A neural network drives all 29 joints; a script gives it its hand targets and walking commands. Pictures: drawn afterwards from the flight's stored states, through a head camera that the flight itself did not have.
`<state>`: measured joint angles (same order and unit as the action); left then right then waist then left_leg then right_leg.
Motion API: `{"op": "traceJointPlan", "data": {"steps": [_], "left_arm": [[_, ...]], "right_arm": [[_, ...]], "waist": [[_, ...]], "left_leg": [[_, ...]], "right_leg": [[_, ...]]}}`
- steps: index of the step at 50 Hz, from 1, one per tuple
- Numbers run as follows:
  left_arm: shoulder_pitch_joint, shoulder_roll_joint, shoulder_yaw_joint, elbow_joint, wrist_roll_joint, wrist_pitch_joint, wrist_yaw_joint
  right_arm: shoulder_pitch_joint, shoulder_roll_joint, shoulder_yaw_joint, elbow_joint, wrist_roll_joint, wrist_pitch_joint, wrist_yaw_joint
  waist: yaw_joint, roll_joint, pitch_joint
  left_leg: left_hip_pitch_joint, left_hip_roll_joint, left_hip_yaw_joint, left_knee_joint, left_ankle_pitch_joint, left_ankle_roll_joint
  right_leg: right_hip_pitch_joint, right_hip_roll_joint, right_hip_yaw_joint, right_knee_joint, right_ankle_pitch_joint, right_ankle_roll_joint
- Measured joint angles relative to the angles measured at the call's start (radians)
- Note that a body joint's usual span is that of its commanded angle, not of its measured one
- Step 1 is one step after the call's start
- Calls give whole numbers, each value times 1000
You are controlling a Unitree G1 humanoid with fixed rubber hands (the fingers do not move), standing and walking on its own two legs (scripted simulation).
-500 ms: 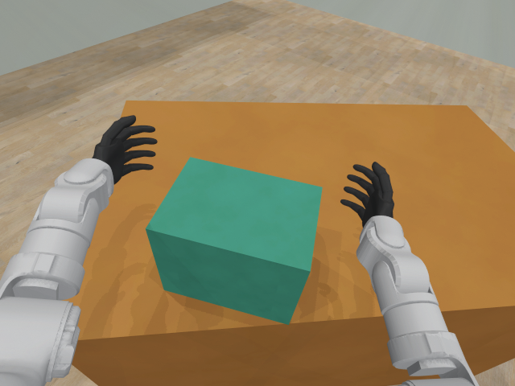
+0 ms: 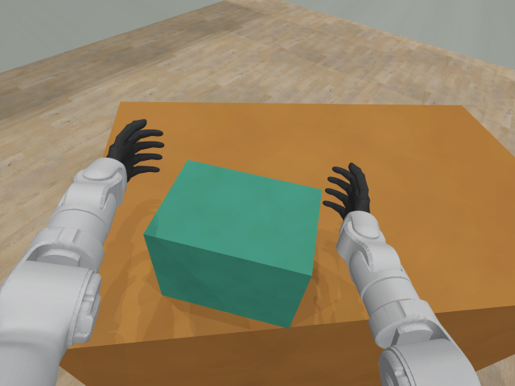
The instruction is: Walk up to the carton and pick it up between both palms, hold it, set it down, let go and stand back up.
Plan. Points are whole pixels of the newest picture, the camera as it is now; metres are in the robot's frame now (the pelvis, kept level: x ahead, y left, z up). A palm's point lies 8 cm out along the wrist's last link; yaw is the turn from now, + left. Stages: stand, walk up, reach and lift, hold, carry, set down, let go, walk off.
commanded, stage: reach and lift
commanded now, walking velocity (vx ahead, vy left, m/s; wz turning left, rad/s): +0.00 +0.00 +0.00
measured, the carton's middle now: (238, 244) +0.37 -0.01 +0.00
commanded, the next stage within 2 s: none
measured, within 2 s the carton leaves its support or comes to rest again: neither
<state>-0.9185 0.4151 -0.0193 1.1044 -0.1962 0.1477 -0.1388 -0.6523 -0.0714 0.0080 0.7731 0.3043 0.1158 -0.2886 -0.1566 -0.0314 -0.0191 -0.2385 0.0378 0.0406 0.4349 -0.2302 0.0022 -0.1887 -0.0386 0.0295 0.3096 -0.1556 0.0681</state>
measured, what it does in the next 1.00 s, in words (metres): stands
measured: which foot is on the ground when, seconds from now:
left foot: down 0.00-1.00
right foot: down 0.00-1.00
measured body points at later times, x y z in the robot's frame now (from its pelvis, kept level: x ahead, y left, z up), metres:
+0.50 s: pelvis -0.01 +0.01 -0.01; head +0.02 +0.04 +0.43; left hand +0.46 +0.17 +0.08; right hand +0.37 -0.19 +0.05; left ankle +0.00 +0.11 -0.74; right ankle +0.00 -0.17 -0.74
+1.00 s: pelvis -0.02 +0.01 -0.02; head +0.03 +0.03 +0.43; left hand +0.45 +0.15 +0.06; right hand +0.37 -0.19 +0.04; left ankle +0.00 +0.11 -0.74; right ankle +0.00 -0.16 -0.74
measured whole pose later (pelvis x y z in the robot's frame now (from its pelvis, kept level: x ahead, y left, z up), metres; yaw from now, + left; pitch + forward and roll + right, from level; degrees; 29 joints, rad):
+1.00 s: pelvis -0.02 +0.01 -0.02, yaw +0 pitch +13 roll -3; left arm -0.94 0.29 0.00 1.33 -0.12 -0.16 -0.08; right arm -0.71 0.01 -0.15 1.06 0.16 -0.21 -0.30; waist -0.15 0.00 -0.16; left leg -0.57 0.04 0.01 0.62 -0.27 0.01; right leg -0.51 -0.03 0.00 0.48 -0.19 0.07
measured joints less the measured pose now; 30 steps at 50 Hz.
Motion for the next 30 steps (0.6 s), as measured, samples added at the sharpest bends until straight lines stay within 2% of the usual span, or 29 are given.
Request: {"op": "traceJointPlan", "data": {"steps": [7, 13, 18, 25, 30], "left_arm": [[66, -46, 0, 85, 2, -145, 18], [92, -67, 1, 101, -21, -244, 42], [61, -67, -7, 115, -30, -266, 51], [-34, -70, -45, 225, -20, -264, 52], [-52, -93, -58, 258, -6, -267, 56]], "right_arm": [[75, 41, -39, 91, -60, -143, 17], [111, 63, -62, 104, -95, -241, 21], [70, 56, -58, 127, -93, -273, 17], [-50, 38, -54, 262, -75, -274, 14], [-83, 39, -63, 323, -59, -290, 7]], "waist": [[10, 15, -23], [15, 32, -78], [14, 37, -122], [3, 34, -140], [-5, 32, -131]], "left_leg": [[-100, 2, -11, 47, -7, 0], [-226, 7, -19, 104, -17, 1], [-288, 10, -20, 142, -29, 4], [-300, 7, -25, 177, -44, 10], [-302, 4, -29, 188, -48, 14]], "right_leg": [[-94, 2, -10, 43, -8, 0], [-215, 7, -14, 91, -15, 1], [-274, 10, -13, 121, -20, 4], [-280, 8, -18, 146, -32, 8], [-276, 5, -22, 150, -34, 10]]}}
